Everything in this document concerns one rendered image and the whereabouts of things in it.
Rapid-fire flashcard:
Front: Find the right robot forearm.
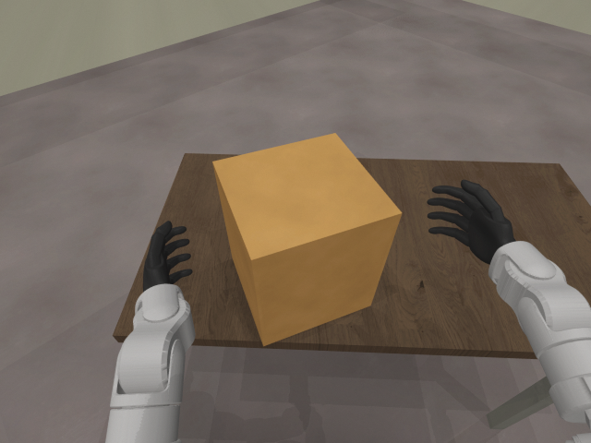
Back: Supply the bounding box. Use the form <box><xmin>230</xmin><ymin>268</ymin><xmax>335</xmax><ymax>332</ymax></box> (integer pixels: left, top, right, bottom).
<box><xmin>488</xmin><ymin>241</ymin><xmax>591</xmax><ymax>430</ymax></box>

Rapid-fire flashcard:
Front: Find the right robot hand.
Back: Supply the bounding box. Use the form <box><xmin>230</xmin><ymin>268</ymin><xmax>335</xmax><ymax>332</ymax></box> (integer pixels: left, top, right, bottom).
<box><xmin>427</xmin><ymin>180</ymin><xmax>516</xmax><ymax>265</ymax></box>

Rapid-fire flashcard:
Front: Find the carton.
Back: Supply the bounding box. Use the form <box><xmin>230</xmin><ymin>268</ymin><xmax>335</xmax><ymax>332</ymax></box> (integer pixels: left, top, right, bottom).
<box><xmin>212</xmin><ymin>133</ymin><xmax>402</xmax><ymax>346</ymax></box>

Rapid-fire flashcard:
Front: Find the left robot forearm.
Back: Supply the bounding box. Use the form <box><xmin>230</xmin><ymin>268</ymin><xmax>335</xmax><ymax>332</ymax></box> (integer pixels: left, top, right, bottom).
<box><xmin>105</xmin><ymin>284</ymin><xmax>196</xmax><ymax>443</ymax></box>

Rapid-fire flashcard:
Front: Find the table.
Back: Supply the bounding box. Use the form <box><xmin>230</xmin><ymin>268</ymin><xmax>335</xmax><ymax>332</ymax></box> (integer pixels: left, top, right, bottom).
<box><xmin>113</xmin><ymin>153</ymin><xmax>591</xmax><ymax>429</ymax></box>

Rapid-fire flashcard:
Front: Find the left robot hand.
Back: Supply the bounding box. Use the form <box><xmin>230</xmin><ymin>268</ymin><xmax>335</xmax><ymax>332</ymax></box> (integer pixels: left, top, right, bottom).
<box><xmin>143</xmin><ymin>221</ymin><xmax>193</xmax><ymax>292</ymax></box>

